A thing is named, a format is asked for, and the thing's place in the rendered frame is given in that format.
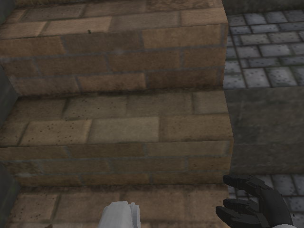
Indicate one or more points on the right robot hand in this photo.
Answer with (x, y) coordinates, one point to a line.
(270, 211)

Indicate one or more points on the robot left thigh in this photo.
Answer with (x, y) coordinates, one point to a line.
(120, 214)

